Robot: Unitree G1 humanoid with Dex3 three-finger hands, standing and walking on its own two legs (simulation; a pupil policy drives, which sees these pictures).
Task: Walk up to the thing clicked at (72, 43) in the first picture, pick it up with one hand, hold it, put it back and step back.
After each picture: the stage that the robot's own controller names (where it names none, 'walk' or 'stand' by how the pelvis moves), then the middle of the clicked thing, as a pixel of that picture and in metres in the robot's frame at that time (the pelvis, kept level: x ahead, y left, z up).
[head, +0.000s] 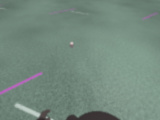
stand; (71, 44) +1.64 +0.47 -0.72
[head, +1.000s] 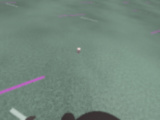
walk; (78, 50) +1.55 +0.21 -0.70
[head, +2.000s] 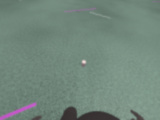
walk; (83, 63) +0.98 +0.10 -0.70
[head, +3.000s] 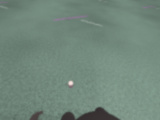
walk; (70, 84) +0.60 +0.22 -0.71
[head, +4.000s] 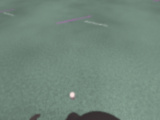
walk; (72, 95) +0.43 +0.22 -0.71
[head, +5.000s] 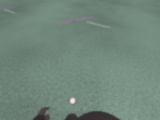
stand; (72, 101) +0.34 +0.19 -0.72
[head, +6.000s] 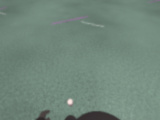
stand; (70, 102) +0.32 +0.22 -0.72
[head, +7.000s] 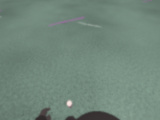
stand; (69, 104) +0.31 +0.23 -0.72
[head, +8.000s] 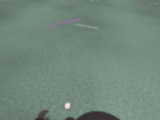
stand; (68, 106) +0.29 +0.24 -0.72
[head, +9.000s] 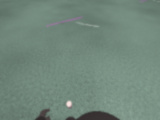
stand; (69, 104) +0.31 +0.23 -0.72
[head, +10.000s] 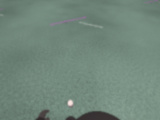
stand; (70, 103) +0.32 +0.21 -0.72
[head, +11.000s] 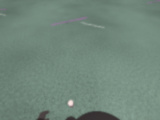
stand; (71, 103) +0.32 +0.21 -0.73
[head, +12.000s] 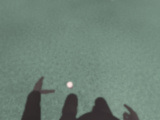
go down; (70, 85) +0.36 +0.19 -0.59
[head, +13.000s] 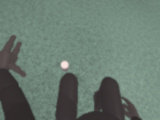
go down; (65, 66) +0.42 +0.22 -0.31
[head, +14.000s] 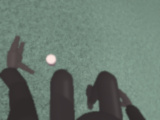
close in; (51, 60) +0.40 +0.24 -0.26
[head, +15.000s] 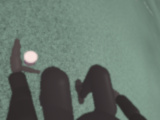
close; (30, 59) +0.40 +0.26 -0.22
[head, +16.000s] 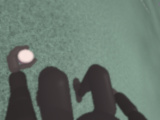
close; (25, 58) +0.39 +0.27 -0.22
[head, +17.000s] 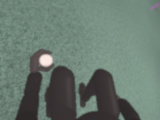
lift; (45, 61) +0.36 +0.25 -0.16
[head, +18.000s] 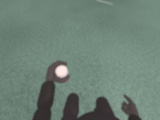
lift; (62, 74) +0.32 +0.18 +0.01
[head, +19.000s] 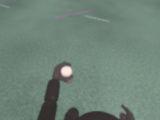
hold; (67, 75) +0.33 +0.16 +0.02
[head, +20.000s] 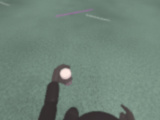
hold; (66, 77) +0.32 +0.17 +0.00
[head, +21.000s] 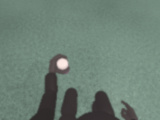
crouch; (63, 66) +0.38 +0.18 -0.05
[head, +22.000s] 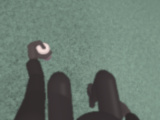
lower; (45, 52) +0.45 +0.25 -0.14
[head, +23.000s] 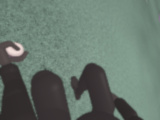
lower; (16, 53) +0.43 +0.28 -0.23
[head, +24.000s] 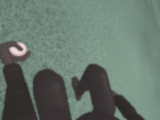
lower; (19, 52) +0.42 +0.28 -0.23
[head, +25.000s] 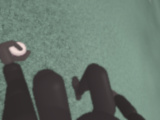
lower; (19, 52) +0.42 +0.28 -0.23
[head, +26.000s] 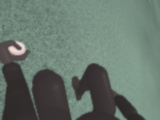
lower; (18, 52) +0.43 +0.28 -0.22
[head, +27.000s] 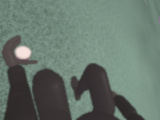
open; (23, 55) +0.42 +0.26 -0.23
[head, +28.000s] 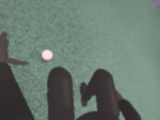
stand; (46, 56) +0.41 +0.24 -0.25
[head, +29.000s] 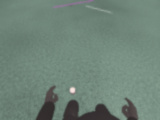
stand; (72, 91) +0.38 +0.17 -0.61
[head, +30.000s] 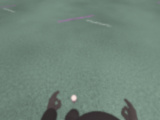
stand; (74, 99) +0.38 +0.17 -0.66
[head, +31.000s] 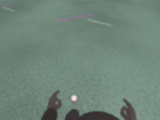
stand; (74, 99) +0.37 +0.17 -0.67
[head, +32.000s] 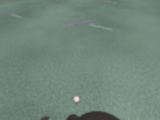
stand; (76, 100) +0.39 +0.17 -0.72
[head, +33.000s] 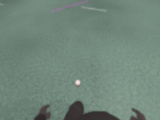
walk; (78, 83) +0.49 +0.18 -0.69
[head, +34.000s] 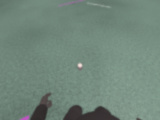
walk; (80, 66) +0.78 +0.18 -0.70
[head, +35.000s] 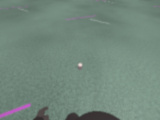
stand; (80, 66) +1.01 +0.19 -0.70
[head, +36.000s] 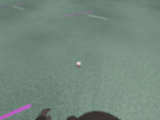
stand; (78, 64) +1.00 +0.22 -0.72
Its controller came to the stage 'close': yes
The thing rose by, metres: 0.72
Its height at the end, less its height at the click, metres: +0.00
